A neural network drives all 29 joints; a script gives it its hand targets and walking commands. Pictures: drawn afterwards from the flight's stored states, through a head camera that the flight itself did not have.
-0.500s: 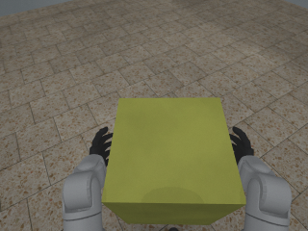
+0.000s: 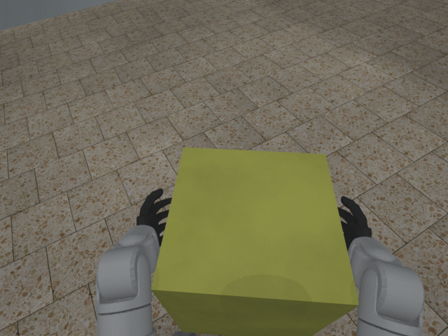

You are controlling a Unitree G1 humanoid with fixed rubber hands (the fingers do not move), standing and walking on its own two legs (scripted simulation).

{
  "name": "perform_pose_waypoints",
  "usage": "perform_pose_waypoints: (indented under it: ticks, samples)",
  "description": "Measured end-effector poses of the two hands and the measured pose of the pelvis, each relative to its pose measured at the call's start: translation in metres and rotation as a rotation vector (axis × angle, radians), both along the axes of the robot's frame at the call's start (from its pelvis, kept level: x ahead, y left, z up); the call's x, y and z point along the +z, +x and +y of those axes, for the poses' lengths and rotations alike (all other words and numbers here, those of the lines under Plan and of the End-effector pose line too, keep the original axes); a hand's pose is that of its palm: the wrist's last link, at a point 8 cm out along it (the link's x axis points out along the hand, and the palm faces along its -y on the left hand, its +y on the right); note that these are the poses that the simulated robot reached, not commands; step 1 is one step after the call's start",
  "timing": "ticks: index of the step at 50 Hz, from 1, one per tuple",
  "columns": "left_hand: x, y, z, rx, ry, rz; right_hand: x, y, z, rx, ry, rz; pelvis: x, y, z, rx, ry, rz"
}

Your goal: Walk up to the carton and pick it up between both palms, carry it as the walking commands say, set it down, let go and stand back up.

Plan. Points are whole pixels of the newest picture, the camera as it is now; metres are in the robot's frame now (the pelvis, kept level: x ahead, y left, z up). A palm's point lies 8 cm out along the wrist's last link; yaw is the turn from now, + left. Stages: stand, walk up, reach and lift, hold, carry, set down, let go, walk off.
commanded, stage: carry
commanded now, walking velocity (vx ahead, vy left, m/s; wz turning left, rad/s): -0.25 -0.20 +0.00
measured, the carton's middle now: (247, 251) +0.27 -0.01 -0.01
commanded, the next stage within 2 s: none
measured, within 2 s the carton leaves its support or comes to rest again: neither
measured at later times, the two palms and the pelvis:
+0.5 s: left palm out of the picture +0.05 +0.08 +0.08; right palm out of the picture +0.08 -0.25 +0.10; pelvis -0.19 -0.11 +0.02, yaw +3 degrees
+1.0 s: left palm out of the picture -0.12 -0.13 +0.07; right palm out of the picture -0.13 -0.46 +0.06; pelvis -0.39 -0.27 +0.00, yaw +1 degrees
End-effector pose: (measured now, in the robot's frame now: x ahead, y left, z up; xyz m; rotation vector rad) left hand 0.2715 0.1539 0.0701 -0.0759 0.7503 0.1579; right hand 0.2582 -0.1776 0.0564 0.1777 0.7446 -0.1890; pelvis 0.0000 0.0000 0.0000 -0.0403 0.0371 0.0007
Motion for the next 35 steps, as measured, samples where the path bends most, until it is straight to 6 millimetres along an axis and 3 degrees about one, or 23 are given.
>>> perform_pose_waypoints:
  ticks: [5,9,14,19,22,27,31,35]
  samples:
    - [-0.005,-0.041,-0.048,-0.073,0.038,0.065,-0.01,-0.062,-0.046,-0.071,0.036,0.067,0.01,-0.043,-0.029,-0.004,0.068,-0.006]
    - [0.003,-0.069,-0.066,-0.072,0.023,-0.007,0.003,-0.085,-0.065,-0.074,0.022,-0.008,0.007,-0.077,-0.048,0.004,0.061,-0.004]
    - [0.001,-0.113,-0.07,-0.015,-0.015,-0.058,0.019,-0.107,-0.07,-0.009,-0.026,-0.056,0.001,-0.115,-0.07,0.02,0.037,0.006]
    - [-0.014,-0.174,-0.065,0.07,-0.091,-0.018,0.024,-0.144,-0.065,0.057,-0.077,-0.018,0.003,-0.154,-0.089,0.04,0.037,-0.008]
    - [-0.005,-0.208,-0.065,0.102,-0.079,0.016,0.027,-0.168,-0.064,0.093,-0.069,0.016,0.014,-0.171,-0.097,0.055,0.0,-0.008]
    - [0.018,-0.234,-0.077,0.128,-0.082,-0.072,0.051,-0.189,-0.076,0.127,-0.085,-0.071,0.019,-0.205,-0.119,0.049,-0.015,-0.008]
    - [0.024,-0.25,-0.105,0.097,-0.063,-0.093,0.052,-0.214,-0.104,0.115,-0.088,-0.093,0.016,-0.234,-0.145,0.036,-0.018,0.002]
    - [0.014,-0.272,-0.151,0.053,-0.038,-0.04,0.031,-0.252,-0.151,0.07,-0.061,-0.041,0.009,-0.266,-0.177,0.022,-0.009,0.012]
